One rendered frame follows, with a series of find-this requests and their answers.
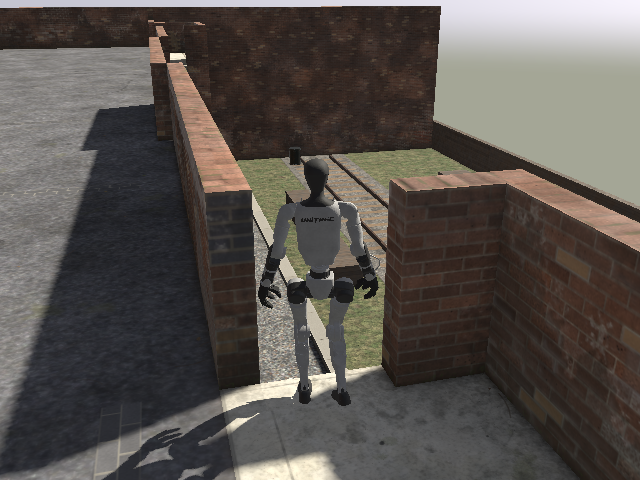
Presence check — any right robot forearm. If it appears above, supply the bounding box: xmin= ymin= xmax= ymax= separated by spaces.
xmin=356 ymin=241 xmax=376 ymax=281

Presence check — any right robot thigh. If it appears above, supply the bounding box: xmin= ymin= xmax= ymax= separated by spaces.
xmin=326 ymin=277 xmax=354 ymax=341

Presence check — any left robot forearm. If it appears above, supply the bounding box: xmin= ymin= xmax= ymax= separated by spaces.
xmin=260 ymin=244 xmax=281 ymax=287

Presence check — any robot right hand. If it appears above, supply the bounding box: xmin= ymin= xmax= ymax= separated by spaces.
xmin=355 ymin=277 xmax=379 ymax=299

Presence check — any robot left hand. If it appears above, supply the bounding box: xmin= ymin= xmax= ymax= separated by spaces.
xmin=258 ymin=283 xmax=281 ymax=309

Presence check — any left robot shin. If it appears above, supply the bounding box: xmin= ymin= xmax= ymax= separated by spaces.
xmin=294 ymin=325 xmax=309 ymax=391

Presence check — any robot right upper arm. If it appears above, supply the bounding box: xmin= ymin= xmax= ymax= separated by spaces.
xmin=338 ymin=201 xmax=366 ymax=257

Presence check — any robot left upper arm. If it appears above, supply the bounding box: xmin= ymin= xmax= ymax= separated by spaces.
xmin=270 ymin=202 xmax=297 ymax=259

